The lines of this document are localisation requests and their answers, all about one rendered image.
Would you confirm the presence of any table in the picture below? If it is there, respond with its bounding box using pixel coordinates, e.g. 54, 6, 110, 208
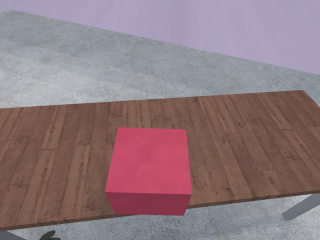
0, 90, 320, 240

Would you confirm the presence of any left robot hand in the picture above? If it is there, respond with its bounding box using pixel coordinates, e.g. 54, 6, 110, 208
39, 230, 61, 240

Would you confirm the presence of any carton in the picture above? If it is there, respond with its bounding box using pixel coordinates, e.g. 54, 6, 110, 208
105, 127, 192, 216

